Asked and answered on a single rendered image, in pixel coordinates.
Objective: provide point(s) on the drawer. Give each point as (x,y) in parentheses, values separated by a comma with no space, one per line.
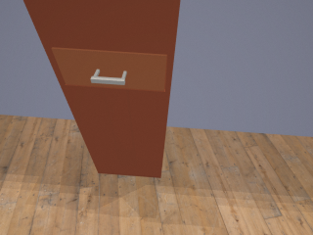
(145,71)

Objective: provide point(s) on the cabinet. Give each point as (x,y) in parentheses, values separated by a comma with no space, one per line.
(123,128)

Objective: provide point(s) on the handle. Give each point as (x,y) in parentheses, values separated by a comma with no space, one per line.
(108,80)

